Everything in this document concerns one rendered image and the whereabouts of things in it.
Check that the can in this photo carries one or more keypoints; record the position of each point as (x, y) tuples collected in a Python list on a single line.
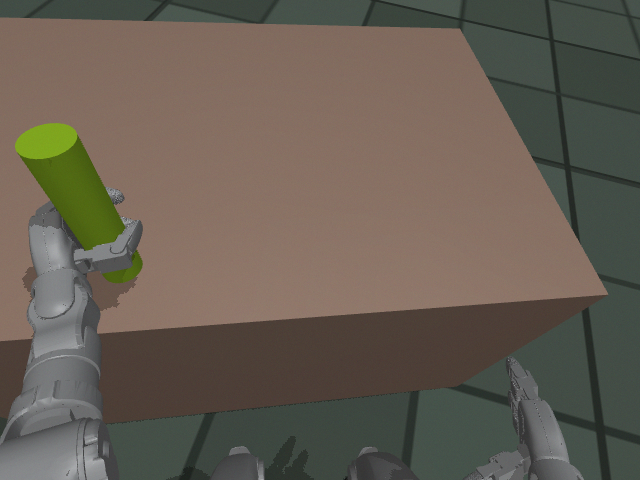
[(57, 159)]

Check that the left robot arm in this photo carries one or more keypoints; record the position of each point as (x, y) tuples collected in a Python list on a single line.
[(55, 428)]

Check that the right robot arm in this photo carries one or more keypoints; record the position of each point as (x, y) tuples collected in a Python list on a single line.
[(553, 469)]

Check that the left robot hand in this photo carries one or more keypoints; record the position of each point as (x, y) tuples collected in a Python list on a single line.
[(54, 246)]

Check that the right robot hand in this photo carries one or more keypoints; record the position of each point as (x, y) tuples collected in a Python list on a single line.
[(534, 422)]

